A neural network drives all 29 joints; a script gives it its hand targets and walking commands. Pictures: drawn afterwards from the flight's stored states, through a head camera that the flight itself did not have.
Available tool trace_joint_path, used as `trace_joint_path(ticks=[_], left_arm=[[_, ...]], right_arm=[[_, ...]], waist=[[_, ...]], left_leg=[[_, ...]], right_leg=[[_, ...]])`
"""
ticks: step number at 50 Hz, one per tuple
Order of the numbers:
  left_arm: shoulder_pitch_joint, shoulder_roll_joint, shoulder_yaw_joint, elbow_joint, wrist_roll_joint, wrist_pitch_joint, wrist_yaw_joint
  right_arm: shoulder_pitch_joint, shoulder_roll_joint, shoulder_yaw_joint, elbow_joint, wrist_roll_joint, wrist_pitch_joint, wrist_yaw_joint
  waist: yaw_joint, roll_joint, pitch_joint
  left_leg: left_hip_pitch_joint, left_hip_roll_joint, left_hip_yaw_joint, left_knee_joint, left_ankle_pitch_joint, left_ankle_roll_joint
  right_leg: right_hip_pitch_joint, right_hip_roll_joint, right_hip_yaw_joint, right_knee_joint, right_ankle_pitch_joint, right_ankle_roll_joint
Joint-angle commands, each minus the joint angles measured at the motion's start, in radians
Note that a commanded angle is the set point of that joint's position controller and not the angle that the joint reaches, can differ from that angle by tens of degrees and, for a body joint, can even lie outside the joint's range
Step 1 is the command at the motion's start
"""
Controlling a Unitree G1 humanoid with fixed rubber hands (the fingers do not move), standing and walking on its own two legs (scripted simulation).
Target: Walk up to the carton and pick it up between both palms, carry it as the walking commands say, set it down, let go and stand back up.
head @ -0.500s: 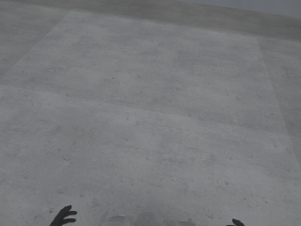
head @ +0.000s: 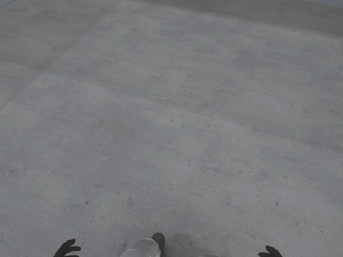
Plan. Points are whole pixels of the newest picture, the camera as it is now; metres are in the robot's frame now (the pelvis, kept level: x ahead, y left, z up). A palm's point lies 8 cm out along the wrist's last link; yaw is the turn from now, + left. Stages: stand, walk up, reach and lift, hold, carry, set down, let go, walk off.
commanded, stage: walk up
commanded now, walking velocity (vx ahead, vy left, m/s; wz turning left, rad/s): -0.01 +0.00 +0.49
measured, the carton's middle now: out of the picture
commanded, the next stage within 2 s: none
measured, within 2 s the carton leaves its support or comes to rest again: neither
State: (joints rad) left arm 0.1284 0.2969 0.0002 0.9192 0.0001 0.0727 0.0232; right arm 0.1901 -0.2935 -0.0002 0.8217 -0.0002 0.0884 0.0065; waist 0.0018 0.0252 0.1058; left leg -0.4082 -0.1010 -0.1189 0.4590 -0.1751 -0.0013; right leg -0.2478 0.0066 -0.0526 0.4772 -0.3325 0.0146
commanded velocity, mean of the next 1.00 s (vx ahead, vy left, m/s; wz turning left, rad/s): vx -0.01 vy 0.00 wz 0.49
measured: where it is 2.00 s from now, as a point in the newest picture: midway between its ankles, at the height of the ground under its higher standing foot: outside the picture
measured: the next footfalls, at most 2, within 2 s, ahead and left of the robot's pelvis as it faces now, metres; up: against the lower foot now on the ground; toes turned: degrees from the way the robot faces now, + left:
left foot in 0.42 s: +0.00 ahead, +0.13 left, +0.00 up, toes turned +8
right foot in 0.80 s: -0.13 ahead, -0.07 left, +0.00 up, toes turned +10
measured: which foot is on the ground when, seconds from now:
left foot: up 0.00-0.40, down 0.42-0.78, up 0.80-0.94, down 0.96-1.00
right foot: down 0.00-0.42, up 0.44-0.78, down 0.80-0.96, up 0.98-1.00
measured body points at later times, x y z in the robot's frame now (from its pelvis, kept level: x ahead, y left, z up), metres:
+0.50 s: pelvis -0.09 +0.05 -0.02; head -0.07 +0.10 +0.43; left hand -0.02 +0.33 -0.17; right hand +0.04 -0.19 -0.13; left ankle -0.04 +0.13 -0.74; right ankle +0.00 -0.09 -0.70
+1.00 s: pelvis -0.14 +0.12 -0.03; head -0.10 +0.14 +0.42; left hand -0.11 +0.42 -0.16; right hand +0.00 -0.12 -0.16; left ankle -0.14 +0.22 -0.74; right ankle -0.17 -0.07 -0.72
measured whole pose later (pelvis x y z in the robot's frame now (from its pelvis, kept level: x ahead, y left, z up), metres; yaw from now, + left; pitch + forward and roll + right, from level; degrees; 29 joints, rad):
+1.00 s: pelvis -0.14 +0.12 -0.03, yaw +19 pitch +0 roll -2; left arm 0.08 0.31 0.00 0.90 0.00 0.10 0.01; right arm 0.28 -0.29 0.00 0.84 0.00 0.04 0.02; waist 0.00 0.01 0.11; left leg -0.40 -0.04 -0.08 0.77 -0.33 -0.04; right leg -0.20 -0.12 -0.10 0.80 -0.53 0.05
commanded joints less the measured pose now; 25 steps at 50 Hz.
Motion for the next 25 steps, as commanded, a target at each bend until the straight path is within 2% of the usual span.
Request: trace_joint_path(ticks=[1,2,3,4,5,6,8,9,10,11,12,13,14,15,16,17,18,19,20,21,22,23,24,25], left_arm=[[-0.113,0.211,0.068,-0.095,0.032,-0.015,0.027],[-0.158,0.184,0.049,-0.083,0.032,-0.021,0.021],[-0.17,0.16,0.057,-0.084,0.027,-0.022,0.018],[-0.18,0.163,0.052,-0.089,0.017,-0.025,0.022],[-0.148,0.17,0.059,-0.084,0.017,-0.022,0.024],[-0.146,0.137,0.058,-0.084,0.018,-0.018,0.016],[-0.085,0.121,0.07,-0.091,0.025,-0.014,0.01],[-0.054,0.142,0.077,-0.089,0.029,-0.016,0.006],[-0.035,0.132,0.082,-0.111,0.023,-0.016,0.0],[-0.032,0.127,0.081,-0.109,0.028,-0.024,0.005],[-0.016,0.148,0.087,-0.112,0.028,-0.024,0.009],[-0.025,0.152,0.087,-0.112,0.029,-0.021,0.004],[-0.076,0.142,0.086,-0.138,0.029,-0.014,0.005],[-0.088,0.153,0.09,-0.131,0.029,-0.007,0.006],[-0.109,0.177,0.101,-0.166,0.034,-0.008,-0.002],[-0.125,0.154,0.098,-0.158,0.03,-0.003,0.004],[-0.174,0.168,0.089,-0.164,0.024,-0.001,0.002],[-0.194,0.156,0.098,-0.172,0.031,0.008,0.005],[-0.178,0.131,0.093,-0.17,0.025,0.023,0.002],[-0.164,0.141,0.09,-0.19,0.02,0.033,0.0],[-0.142,0.127,0.079,-0.184,0.018,0.029,-0.001],[-0.153,0.128,0.09,-0.187,0.041,0.028,-0.003],[-0.119,0.123,0.088,-0.167,0.038,0.028,-0.013],[-0.09,0.1,0.085,-0.134,0.041,0.026,-0.012]], right_arm=[[0.021,-0.107,-0.092,-0.032,-0.04,-0.019,0.004],[0.037,-0.135,-0.096,0.007,-0.039,-0.01,0.015],[0.04,-0.128,-0.104,-0.002,-0.028,-0.015,0.029],[0.08,-0.143,-0.106,0.018,-0.022,-0.006,0.028],[0.062,-0.133,-0.105,0.016,-0.021,-0.001,0.028],[0.066,-0.124,-0.1,0.005,-0.01,0.0,0.027],[0.066,-0.114,-0.082,0.011,-0.002,-0.001,0.023],[0.004,-0.111,-0.076,0.013,-0.003,-0.002,0.026],[-0.018,-0.096,-0.068,0.016,0.005,-0.001,0.025],[-0.01,-0.088,-0.065,-0.001,-0.013,-0.01,0.019],[0.001,-0.079,-0.055,-0.015,-0.013,-0.013,0.02],[-0.004,-0.076,-0.052,-0.015,-0.013,-0.013,0.011],[0.038,-0.078,-0.056,-0.013,-0.018,-0.004,0.013],[0.054,-0.108,-0.065,-0.005,-0.016,-0.005,0.02],[0.098,-0.111,-0.054,0.0,-0.023,-0.008,0.025],[0.112,-0.106,-0.058,0.016,-0.028,-0.019,0.022],[0.172,-0.109,-0.057,0.029,-0.033,-0.018,0.014],[0.247,-0.161,-0.068,0.055,-0.049,-0.014,0.015],[0.234,-0.199,-0.075,0.05,-0.066,-0.014,0.006],[0.2,-0.254,-0.092,0.001,-0.066,-0.021,-0.006],[0.149,-0.25,-0.088,-0.023,-0.052,-0.029,-0.017],[0.146,-0.243,-0.103,-0.005,-0.043,-0.035,-0.023],[0.074,-0.232,-0.111,-0.043,-0.042,-0.04,-0.021],[0.029,-0.181,-0.099,-0.027,-0.05,-0.038,-0.019]], waist=[[-0.033,-0.166,-0.081],[-0.048,-0.175,-0.071],[-0.052,-0.163,-0.093],[-0.058,-0.143,-0.102],[-0.051,-0.156,-0.085],[-0.035,-0.176,-0.059],[-0.011,-0.209,-0.108],[0.018,-0.222,-0.112],[0.033,-0.256,-0.123],[0.023,-0.2,-0.144],[0.022,-0.235,-0.191],[0.018,-0.272,-0.135],[-0.018,-0.244,-0.128],[-0.029,-0.258,-0.108],[-0.054,-0.272,-0.153],[-0.063,-0.186,-0.141],[-0.099,-0.187,-0.115],[-0.155,-0.044,-0.085],[-0.153,0.141,0.044],[-0.109,0.249,0.086],[-0.083,0.242,0.066],[-0.068,0.245,0.014],[-0.051,0.246,-0.022],[-0.014,0.27,-0.028]], left_leg=[[-0.135,0.046,0.078,0.673,-0.279,-0.081],[-0.127,0.028,0.096,0.77,-0.212,-0.066],[-0.137,0.029,0.098,0.813,-0.166,-0.056],[-0.127,0.043,0.102,0.826,-0.133,-0.06],[-0.14,0.072,0.1,0.749,-0.146,-0.059],[-0.141,0.07,0.092,0.737,-0.149,-0.068],[-0.153,0.095,0.093,0.628,-0.166,-0.072],[-0.155,0.099,0.118,0.569,-0.186,-0.077],[-0.152,0.111,0.133,0.533,-0.183,-0.077],[-0.146,0.131,0.126,0.521,-0.209,-0.069],[-0.084,0.133,0.147,0.459,-0.254,-0.066],[-0.082,0.123,0.151,0.453,-0.281,-0.051],[0.01,0.136,0.172,0.474,-0.31,-0.034],[0.042,0.125,0.175,0.447,-0.334,-0.032],[0.102,0.136,0.182,0.362,-0.322,-0.034],[0.12,0.13,0.18,0.304,-0.282,-0.004],[0.171,0.127,0.195,0.232,-0.214,-0.001],[0.241,0.187,0.049,0.142,-0.23,0.03],[0.13,0.311,-0.264,-0.142,-0.253,0.057],[-0.01,0.368,-0.513,-0.337,-0.478,0.06],[-0.01,0.383,-0.558,-0.359,-0.394,0.015],[-0.033,0.342,-0.506,-0.353,-0.503,-0.007],[-0.031,0.356,-0.531,-0.355,-0.515,0.024],[0.005,0.323,-0.475,-0.342,-0.477,0.018]], right_leg=[[-0.011,-0.412,0.199,-0.255,-0.086,-0.136],[-0.027,-0.354,0.149,-0.278,-0.08,-0.129],[-0.008,-0.323,0.11,-0.283,-0.052,-0.119],[-0.004,-0.306,0.07,-0.263,-0.012,-0.123],[0.008,-0.3,0.063,-0.247,-0.027,-0.107],[0.018,-0.272,0.05,-0.228,0.001,-0.104],[0.13,-0.255,0.041,-0.196,0.053,-0.11],[0.157,-0.294,0.056,-0.168,0.064,-0.122],[0.184,-0.299,0.054,-0.149,0.122,-0.135],[0.198,-0.327,0.048,-0.123,0.202,-0.142],[0.19,-0.357,0.052,-0.122,0.184,-0.143],[0.116,-0.344,0.03,-0.141,0.165,-0.143],[0.032,-0.37,0.03,-0.136,0.058,-0.151],[0.001,-0.386,0.043,-0.157,0.038,-0.147],[-0.043,-0.394,0.036,-0.166,-0.034,-0.126],[-0.021,-0.36,0.014,-0.114,0.009,-0.101],[-0.102,-0.359,-0.003,-0.085,-0.093,-0.085],[-0.207,-0.313,-0.048,0.086,-0.142,-0.027],[-0.35,-0.137,-0.109,0.288,-0.286,0.015],[-0.355,-0.023,-0.004,0.473,-0.271,0.05],[-0.368,-0.03,0.073,0.567,-0.191,0.045],[-0.302,-0.048,0.13,0.606,-0.112,0.026],[-0.308,-0.009,0.108,0.66,-0.082,0.029],[-0.274,-0.003,0.117,0.681,-0.063,0.019]])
